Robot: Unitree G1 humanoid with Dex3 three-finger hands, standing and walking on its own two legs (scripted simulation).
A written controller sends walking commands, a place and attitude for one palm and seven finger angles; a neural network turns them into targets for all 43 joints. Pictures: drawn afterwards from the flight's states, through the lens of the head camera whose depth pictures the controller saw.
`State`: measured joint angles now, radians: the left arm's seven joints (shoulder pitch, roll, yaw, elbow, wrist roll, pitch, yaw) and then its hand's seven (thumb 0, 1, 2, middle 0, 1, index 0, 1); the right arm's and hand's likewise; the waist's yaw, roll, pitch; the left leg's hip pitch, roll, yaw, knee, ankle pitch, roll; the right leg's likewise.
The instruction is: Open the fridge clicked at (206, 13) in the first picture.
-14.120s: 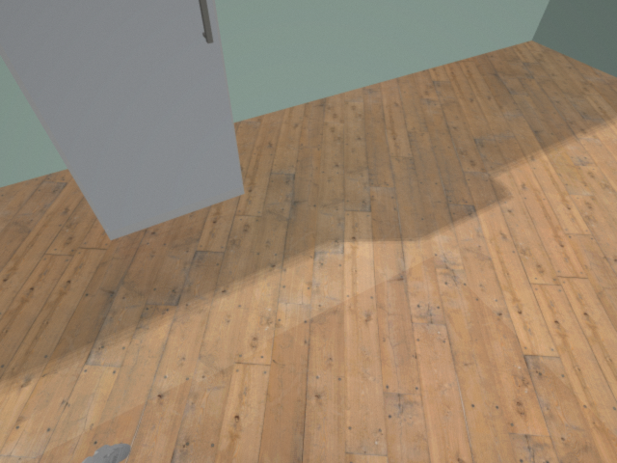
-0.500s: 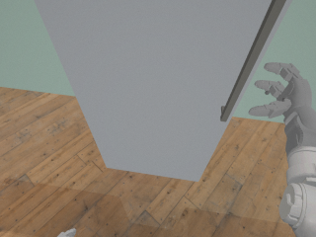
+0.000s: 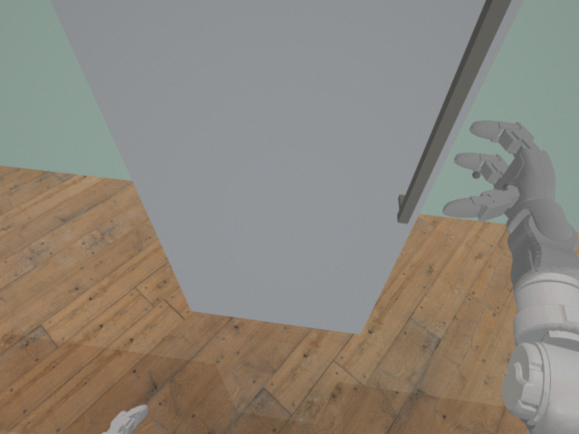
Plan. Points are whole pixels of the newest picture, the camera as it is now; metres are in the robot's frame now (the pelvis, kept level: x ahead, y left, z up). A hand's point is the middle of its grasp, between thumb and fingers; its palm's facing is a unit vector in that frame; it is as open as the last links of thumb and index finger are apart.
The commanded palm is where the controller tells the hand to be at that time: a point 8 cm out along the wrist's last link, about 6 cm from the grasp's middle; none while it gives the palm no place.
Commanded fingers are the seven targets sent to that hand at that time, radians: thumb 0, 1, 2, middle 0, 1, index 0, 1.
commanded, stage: move the hooked fingers beside the handle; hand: right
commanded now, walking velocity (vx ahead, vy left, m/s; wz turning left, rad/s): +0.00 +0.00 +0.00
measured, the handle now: (438, 124) +0.51 -0.14 +0.18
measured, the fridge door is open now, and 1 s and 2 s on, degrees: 0 0 0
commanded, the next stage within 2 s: feel for the door with the fingertips in 0.16 s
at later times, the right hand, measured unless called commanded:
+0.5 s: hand (464, 174) +0.44 -0.18 +0.15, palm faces +0.00 +1.00 +0.02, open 14.0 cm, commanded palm +0.41 -0.22 +0.15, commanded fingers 0.00 0.50 -0.30 0.30 1.20 0.30 1.20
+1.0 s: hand (451, 164) +0.45 -0.16 +0.16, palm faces +0.03 +1.00 -0.01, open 14.0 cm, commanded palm +0.43 -0.22 +0.15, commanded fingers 0.00 0.50 -0.30 0.30 1.20 0.30 1.20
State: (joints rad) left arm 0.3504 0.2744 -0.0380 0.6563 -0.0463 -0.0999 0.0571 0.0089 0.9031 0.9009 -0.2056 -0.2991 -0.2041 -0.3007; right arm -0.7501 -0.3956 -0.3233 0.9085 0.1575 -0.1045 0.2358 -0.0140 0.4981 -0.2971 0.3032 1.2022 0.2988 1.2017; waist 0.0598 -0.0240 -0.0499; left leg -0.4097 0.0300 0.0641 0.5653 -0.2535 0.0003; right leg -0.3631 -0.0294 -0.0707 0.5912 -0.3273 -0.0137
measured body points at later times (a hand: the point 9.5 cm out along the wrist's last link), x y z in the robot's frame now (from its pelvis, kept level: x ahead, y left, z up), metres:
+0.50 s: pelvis +0.00 +0.00 +0.00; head +0.03 +0.00 +0.45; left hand +0.07 +0.26 -0.11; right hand +0.44 -0.23 +0.15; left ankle +0.02 +0.12 -0.73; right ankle -0.02 -0.11 -0.73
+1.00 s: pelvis -0.01 +0.01 +0.00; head +0.03 +0.02 +0.45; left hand +0.06 +0.27 -0.12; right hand +0.45 -0.21 +0.16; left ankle +0.02 +0.12 -0.73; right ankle -0.02 -0.11 -0.73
